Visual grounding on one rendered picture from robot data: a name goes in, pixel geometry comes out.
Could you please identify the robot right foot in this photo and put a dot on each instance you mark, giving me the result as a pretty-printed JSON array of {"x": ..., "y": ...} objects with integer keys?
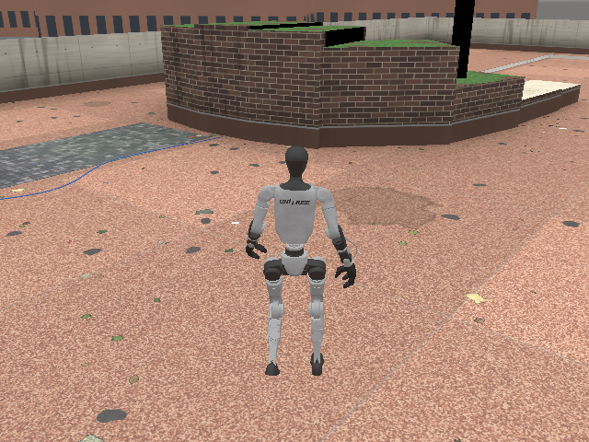
[{"x": 316, "y": 367}]

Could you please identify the robot right hand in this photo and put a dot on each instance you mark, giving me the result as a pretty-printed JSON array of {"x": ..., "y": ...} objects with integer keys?
[{"x": 351, "y": 274}]

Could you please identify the robot left hand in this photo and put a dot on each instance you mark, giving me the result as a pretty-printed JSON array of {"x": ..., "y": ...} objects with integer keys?
[{"x": 252, "y": 254}]

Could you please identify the robot right forearm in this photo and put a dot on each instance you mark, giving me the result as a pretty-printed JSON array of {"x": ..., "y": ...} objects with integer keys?
[{"x": 342, "y": 249}]

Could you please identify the right robot upper arm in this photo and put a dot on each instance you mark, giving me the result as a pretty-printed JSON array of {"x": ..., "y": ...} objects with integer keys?
[{"x": 329, "y": 211}]

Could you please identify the robot right thigh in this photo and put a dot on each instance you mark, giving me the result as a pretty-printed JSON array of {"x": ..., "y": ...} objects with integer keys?
[{"x": 316, "y": 268}]

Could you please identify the left robot upper arm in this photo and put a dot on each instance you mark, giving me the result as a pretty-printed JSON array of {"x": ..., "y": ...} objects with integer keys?
[{"x": 266, "y": 194}]

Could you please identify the robot left forearm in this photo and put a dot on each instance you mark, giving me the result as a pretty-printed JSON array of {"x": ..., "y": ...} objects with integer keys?
[{"x": 253, "y": 238}]

